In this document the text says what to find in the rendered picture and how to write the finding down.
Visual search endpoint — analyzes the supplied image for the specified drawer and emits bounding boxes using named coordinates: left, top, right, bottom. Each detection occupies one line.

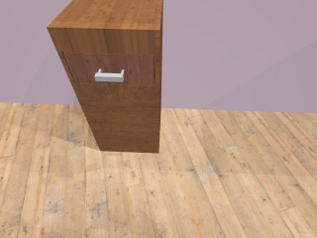
left=63, top=52, right=156, bottom=85

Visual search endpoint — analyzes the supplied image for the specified handle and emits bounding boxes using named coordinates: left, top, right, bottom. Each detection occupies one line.
left=94, top=68, right=125, bottom=82

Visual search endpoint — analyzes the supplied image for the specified cabinet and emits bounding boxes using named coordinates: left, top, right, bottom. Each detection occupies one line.
left=47, top=0, right=163, bottom=154

